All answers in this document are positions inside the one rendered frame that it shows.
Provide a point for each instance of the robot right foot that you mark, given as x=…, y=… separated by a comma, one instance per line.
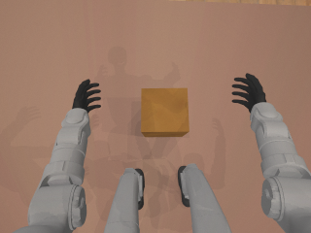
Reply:
x=185, y=201

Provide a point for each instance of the robot left forearm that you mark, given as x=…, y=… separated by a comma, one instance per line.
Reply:
x=68, y=154

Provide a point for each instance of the right robot upper arm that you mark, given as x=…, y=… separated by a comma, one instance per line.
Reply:
x=288, y=201

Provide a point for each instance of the left robot upper arm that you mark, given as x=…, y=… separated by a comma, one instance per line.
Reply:
x=57, y=209

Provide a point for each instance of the robot foot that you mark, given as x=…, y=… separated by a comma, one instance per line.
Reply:
x=141, y=202
x=185, y=201

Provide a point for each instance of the robot right forearm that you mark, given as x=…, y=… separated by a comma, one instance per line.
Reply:
x=279, y=157

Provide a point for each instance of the carton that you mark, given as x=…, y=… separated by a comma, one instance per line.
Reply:
x=165, y=112

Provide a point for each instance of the robot right hand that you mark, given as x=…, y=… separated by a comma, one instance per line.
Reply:
x=254, y=91

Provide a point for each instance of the robot left foot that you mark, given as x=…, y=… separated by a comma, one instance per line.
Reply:
x=141, y=202

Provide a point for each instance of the robot left hand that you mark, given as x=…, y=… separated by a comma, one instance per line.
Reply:
x=81, y=101

